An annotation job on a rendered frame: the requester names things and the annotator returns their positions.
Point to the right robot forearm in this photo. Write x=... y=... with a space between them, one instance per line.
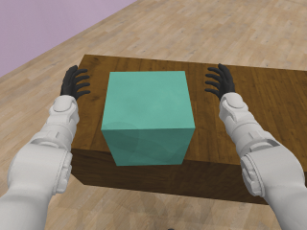
x=247 y=135

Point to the carton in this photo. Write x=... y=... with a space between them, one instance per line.
x=148 y=118

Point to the robot right hand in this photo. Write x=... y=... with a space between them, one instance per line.
x=225 y=82

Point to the robot right upper arm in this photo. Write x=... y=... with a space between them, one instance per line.
x=274 y=175

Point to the pedestal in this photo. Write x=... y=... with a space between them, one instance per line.
x=211 y=167

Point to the left robot forearm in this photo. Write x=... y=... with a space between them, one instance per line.
x=58 y=131

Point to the robot left hand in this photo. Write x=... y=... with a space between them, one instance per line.
x=69 y=85

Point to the robot left upper arm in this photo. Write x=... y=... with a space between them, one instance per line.
x=40 y=172

